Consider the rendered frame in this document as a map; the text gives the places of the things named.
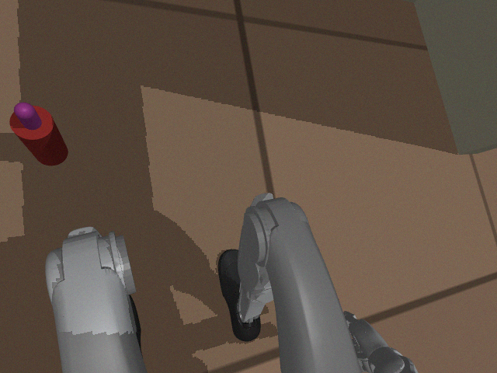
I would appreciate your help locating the right robot arm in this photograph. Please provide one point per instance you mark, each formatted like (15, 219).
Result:
(389, 360)

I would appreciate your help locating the bottle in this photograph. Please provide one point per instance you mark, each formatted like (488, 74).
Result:
(36, 129)

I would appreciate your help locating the right robot hand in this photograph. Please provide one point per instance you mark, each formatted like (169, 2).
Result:
(365, 339)

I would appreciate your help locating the right robot foot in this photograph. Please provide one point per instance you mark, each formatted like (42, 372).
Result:
(230, 284)

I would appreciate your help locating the left robot foot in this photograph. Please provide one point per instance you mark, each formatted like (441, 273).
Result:
(138, 333)

